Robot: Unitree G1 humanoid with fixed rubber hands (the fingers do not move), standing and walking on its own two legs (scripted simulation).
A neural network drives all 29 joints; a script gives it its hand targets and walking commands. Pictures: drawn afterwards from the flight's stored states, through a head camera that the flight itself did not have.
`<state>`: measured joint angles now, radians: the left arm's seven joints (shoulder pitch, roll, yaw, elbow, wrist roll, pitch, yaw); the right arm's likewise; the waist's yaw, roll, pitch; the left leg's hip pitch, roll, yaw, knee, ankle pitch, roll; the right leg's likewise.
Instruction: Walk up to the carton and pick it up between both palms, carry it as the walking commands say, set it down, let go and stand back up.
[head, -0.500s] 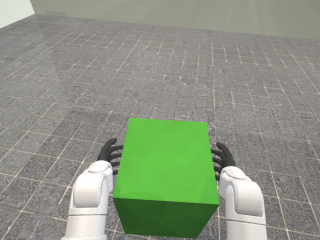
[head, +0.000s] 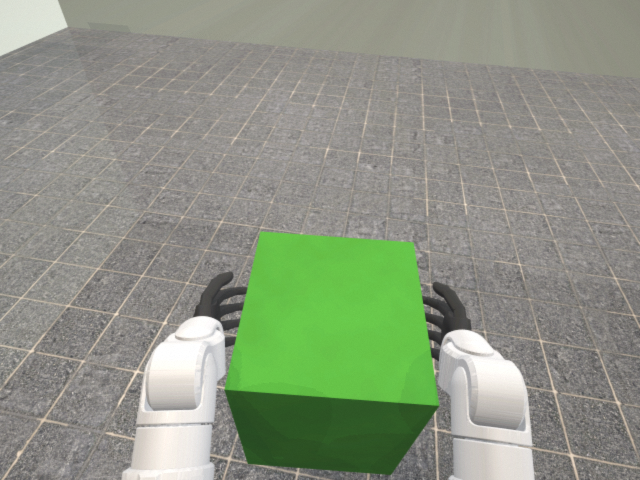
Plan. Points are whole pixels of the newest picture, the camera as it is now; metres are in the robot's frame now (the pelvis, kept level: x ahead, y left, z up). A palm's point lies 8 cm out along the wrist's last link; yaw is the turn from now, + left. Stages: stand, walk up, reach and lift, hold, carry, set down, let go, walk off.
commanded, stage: carry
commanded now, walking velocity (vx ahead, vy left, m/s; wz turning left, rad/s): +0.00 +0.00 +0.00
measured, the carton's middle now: (327, 357) +0.30 -0.01 +0.00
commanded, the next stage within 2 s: none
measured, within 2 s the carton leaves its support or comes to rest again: neither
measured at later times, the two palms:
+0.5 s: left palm (208, 329) +0.28 +0.14 +0.08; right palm (453, 342) +0.28 -0.15 +0.08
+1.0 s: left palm (208, 328) +0.29 +0.14 +0.08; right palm (453, 341) +0.28 -0.15 +0.08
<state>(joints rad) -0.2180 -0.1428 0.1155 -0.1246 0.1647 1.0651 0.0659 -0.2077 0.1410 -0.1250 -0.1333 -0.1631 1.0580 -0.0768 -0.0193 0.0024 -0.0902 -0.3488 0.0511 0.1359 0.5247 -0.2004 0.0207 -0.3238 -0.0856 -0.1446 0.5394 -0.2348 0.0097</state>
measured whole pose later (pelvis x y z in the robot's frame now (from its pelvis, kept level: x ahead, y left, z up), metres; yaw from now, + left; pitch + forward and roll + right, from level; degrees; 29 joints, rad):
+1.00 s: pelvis +0.00 +0.00 +0.00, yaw +0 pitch +2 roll +0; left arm -0.22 -0.14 0.12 -0.13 0.17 1.07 0.07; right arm -0.21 0.14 -0.13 -0.14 -0.16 1.06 -0.08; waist -0.02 0.01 -0.09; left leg -0.36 0.06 0.13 0.54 -0.21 0.02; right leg -0.33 -0.08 -0.14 0.54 -0.24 0.01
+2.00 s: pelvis +0.19 +0.00 +0.01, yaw +0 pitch +6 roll +1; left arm -0.18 -0.14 0.07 -0.21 0.13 1.08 0.10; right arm -0.13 0.13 -0.11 -0.23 -0.11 1.06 -0.10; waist 0.01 -0.04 -0.10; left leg -0.46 0.04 0.17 0.74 -0.44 0.00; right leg -0.11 -0.08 -0.16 0.32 -0.31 0.01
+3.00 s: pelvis +0.68 +0.00 +0.00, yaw -1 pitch +4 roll +0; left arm -0.18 -0.14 0.10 -0.22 0.15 1.09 0.07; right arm -0.18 0.14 -0.10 -0.22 -0.13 1.09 -0.10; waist -0.02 -0.02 -0.11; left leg -0.33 0.06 0.13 0.49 -0.23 0.00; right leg -0.29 -0.04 -0.18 0.48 -0.27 -0.03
